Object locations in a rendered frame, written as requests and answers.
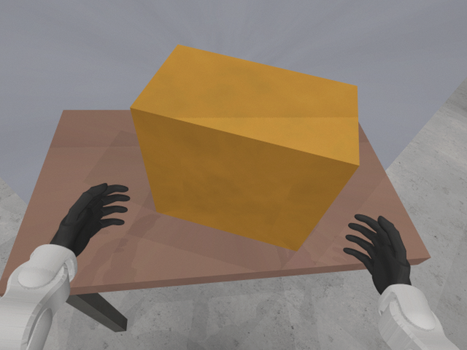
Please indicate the carton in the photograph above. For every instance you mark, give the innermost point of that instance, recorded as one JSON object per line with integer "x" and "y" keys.
{"x": 244, "y": 147}

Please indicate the right robot forearm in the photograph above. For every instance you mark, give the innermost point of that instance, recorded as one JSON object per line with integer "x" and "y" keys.
{"x": 407, "y": 323}

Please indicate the left robot hand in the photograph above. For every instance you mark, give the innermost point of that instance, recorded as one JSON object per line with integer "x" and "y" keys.
{"x": 84, "y": 218}

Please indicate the table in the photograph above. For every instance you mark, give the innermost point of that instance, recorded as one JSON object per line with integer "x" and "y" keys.
{"x": 151, "y": 249}

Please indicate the right robot hand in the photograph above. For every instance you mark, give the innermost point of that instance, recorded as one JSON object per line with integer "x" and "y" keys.
{"x": 388, "y": 264}

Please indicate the left robot forearm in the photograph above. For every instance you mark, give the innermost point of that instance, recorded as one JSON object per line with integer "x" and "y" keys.
{"x": 35, "y": 291}

